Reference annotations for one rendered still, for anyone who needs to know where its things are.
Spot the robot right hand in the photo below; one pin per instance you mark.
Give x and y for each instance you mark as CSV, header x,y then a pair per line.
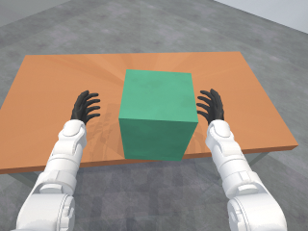
x,y
215,109

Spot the carton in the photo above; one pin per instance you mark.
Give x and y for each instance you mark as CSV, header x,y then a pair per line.
x,y
157,115

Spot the robot right forearm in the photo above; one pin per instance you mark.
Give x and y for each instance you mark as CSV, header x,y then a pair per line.
x,y
237,177

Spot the right robot upper arm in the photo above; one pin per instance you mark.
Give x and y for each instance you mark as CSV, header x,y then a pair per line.
x,y
255,212

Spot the robot left forearm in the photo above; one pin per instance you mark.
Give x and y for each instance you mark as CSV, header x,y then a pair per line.
x,y
59,176

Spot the table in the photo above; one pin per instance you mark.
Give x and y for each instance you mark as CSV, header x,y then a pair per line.
x,y
46,87

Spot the left robot upper arm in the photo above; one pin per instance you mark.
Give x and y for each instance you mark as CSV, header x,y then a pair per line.
x,y
48,212

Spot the robot left hand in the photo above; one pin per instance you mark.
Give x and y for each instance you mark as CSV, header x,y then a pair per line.
x,y
81,109

